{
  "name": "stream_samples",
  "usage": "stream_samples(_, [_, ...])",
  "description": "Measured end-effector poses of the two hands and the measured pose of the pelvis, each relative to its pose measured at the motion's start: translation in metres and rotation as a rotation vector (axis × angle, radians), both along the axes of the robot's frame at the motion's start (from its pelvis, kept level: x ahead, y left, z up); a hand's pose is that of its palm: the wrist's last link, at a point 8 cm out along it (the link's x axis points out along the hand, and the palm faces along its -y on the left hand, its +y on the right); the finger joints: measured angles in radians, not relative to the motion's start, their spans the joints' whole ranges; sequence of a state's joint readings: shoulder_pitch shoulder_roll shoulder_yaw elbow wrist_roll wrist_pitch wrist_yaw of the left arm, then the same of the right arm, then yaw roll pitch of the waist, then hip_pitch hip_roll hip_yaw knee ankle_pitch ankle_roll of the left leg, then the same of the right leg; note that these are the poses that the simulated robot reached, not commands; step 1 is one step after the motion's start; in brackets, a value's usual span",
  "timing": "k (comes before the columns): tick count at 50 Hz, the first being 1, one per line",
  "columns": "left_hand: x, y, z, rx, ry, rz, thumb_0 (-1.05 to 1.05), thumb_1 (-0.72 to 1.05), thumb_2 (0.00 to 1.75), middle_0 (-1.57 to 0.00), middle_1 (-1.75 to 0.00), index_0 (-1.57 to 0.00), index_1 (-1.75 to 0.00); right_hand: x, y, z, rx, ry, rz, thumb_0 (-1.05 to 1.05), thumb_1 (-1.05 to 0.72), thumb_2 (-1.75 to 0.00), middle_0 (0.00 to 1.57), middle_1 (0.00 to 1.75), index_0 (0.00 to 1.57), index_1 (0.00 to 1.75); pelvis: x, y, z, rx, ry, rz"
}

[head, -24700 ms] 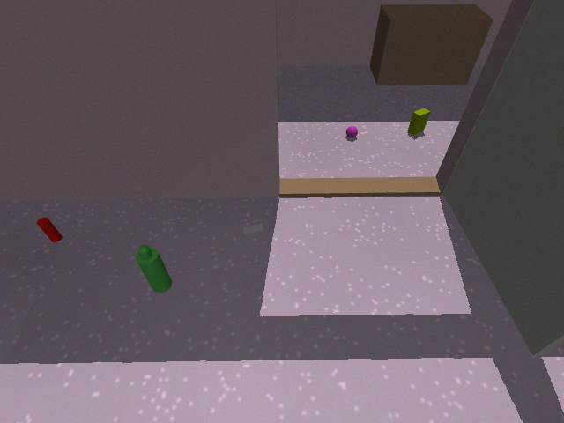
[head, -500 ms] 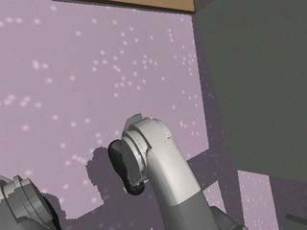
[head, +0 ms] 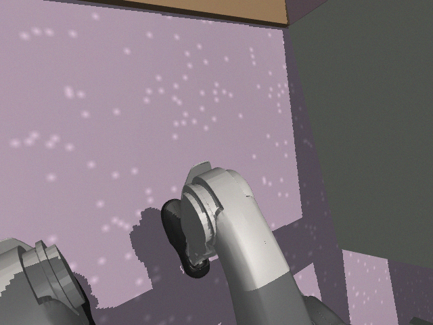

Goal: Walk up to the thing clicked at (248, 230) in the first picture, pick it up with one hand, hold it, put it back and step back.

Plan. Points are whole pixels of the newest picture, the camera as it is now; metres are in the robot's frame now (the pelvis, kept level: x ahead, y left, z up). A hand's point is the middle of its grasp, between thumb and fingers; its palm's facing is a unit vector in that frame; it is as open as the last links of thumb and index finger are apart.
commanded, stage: settle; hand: left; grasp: from above
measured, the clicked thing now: out of the picture +0.49 +0.34 -0.30
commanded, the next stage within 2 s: lift in 0.54 s
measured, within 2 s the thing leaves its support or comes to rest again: neither
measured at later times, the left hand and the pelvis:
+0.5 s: hand out of the picture +0.47 +0.34 -0.17, palm faces -0.42 -0.14 -0.90, open 7.0 cm; pelvis +0.00 -0.01 +0.01, yaw +5 degrees
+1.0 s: hand out of the picture +0.45 +0.34 -0.10, palm faces -0.45 -0.16 -0.88, open 7.0 cm; pelvis +0.00 -0.01 +0.04, yaw +8 degrees
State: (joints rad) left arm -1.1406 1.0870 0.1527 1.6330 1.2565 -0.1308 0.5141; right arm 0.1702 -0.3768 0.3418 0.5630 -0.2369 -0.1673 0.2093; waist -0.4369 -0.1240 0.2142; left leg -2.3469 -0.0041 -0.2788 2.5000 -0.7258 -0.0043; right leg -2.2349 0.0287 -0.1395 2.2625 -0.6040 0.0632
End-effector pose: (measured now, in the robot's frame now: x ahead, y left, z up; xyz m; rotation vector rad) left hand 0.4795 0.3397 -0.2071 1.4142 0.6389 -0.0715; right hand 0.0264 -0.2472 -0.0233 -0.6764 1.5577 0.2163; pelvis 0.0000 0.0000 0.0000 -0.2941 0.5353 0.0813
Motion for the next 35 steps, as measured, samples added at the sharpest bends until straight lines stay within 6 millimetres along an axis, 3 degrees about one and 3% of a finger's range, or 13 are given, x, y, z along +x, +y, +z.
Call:
stream_samples(9, [0.004, 0.019, 0.04, 0.036, -0.037, -0.001, 0.0, 0.46, 0.0, -1.05, -0.02, -1.07, 0.0, 0.016, -0.015, -0.002, -0.01, -0.025, -0.025, 0.0, -0.91, -0.9, 0.2, 0.3, 0.21, 0.3, 0.005, -0.001, 0.003, 0.013, 0.033, 0.014])
stream_samples(19, [-0.005, 0.008, 0.079, 0.015, 0.015, -0.027, 0.0, 0.44, 0.0, -1.07, -0.01, -1.09, 0.0, 0.04, -0.024, -0.016, 0.02, -0.124, -0.054, 0.0, -0.91, -0.9, 0.2, 0.3, 0.2, 0.3, 0.003, -0.003, 0.008, 0.044, 0.05, 0.034])
stream_samples(27, [-0.001, -0.003, 0.098, 0.021, -0.01, -0.082, 0.0, 0.45, 0.0, -1.07, 0.0, -1.09, 0.0, 0.044, -0.027, -0.029, 0.031, -0.148, -0.077, 0.0, -0.91, -0.9, 0.2, 0.3, 0.2, 0.3, 0.0, -0.008, 0.005, 0.069, 0.057, 0.043])
stream_samples(35, [-0.001, -0.001, 0.116, 0.051, -0.018, -0.056, 0.0, 0.46, 0.0, -1.06, -0.01, -1.08, 0.0, 0.047, -0.025, -0.04, 0.054, -0.152, -0.11, 0.0, -0.9, -0.9, 0.2, 0.3, 0.2, 0.3, 0.001, -0.013, 0.009, 0.09, 0.078, 0.048])
